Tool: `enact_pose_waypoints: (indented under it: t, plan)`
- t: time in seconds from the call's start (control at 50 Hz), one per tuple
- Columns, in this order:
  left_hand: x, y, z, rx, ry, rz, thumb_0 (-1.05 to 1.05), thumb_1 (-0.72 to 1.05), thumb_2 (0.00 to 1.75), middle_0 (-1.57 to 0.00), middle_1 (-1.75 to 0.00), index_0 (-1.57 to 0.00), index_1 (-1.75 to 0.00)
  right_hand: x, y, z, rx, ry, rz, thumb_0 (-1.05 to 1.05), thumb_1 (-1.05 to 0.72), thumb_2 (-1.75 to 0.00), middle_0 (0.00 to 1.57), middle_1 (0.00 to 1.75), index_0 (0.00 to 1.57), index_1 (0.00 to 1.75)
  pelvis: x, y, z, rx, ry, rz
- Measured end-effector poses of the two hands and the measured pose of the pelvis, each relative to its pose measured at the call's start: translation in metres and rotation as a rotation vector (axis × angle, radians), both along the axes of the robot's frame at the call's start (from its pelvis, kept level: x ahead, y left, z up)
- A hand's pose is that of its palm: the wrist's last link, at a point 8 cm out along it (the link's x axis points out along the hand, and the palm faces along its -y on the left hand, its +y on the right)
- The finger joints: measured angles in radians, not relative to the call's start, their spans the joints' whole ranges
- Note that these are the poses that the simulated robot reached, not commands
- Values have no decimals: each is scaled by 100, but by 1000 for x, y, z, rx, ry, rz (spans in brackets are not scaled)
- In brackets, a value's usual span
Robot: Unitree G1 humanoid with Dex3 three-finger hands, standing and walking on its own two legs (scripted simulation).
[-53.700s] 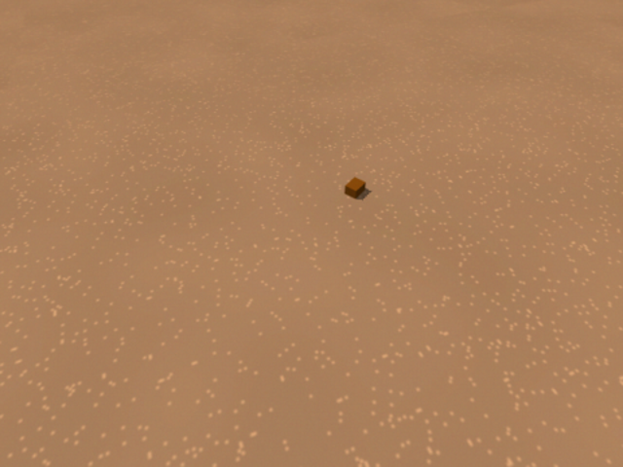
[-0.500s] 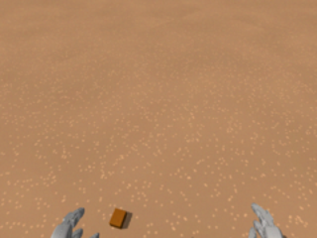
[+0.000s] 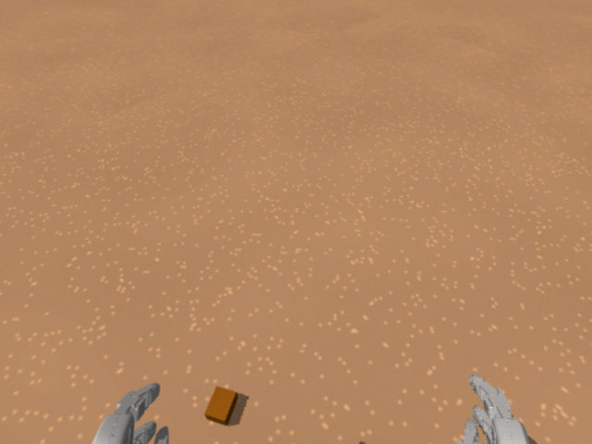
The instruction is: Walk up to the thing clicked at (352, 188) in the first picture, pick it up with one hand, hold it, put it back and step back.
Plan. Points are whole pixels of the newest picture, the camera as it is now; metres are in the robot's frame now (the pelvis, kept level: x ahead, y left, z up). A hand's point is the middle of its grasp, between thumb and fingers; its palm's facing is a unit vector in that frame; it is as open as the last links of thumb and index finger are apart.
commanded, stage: home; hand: left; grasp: from above
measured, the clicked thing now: (221, 405) +0.42 +0.24 -0.69
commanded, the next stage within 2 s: stand in 0.80 s
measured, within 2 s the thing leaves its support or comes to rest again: neither
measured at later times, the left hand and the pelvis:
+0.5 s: hand out of the picture +0.17 +0.18 -0.04, palm faces +0.05 -0.98 -0.20, open 7.4 cm; pelvis +0.00 +0.00 +0.00, yaw +0 degrees
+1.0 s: hand out of the picture +0.16 +0.19 -0.07, palm faces +0.01 -0.95 -0.30, open 7.4 cm; pelvis -0.01 +0.00 +0.01, yaw +0 degrees
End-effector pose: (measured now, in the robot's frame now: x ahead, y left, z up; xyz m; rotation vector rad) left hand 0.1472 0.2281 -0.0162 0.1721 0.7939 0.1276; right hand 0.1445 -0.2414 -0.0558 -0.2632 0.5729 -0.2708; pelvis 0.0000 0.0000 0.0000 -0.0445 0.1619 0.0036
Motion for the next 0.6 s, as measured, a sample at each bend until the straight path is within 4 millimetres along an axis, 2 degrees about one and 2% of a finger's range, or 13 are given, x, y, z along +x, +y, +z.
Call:
enact_pose_waypoints:
  t: [0.26,0.6]
  plan:
    - [4,1,1,-1,3,-3,1,88,89,-20,-30,-20,-29,3,0,0,2,4,0,2,-90,-90,21,30,21,30,3,1,0,-2,5,-1]
    - [3,-1,1,-1,0,-4,1,90,90,-20,-30,-20,-30,1,-2,0,1,9,-3,2,-90,-90,20,30,21,30,2,0,0,-1,2,0]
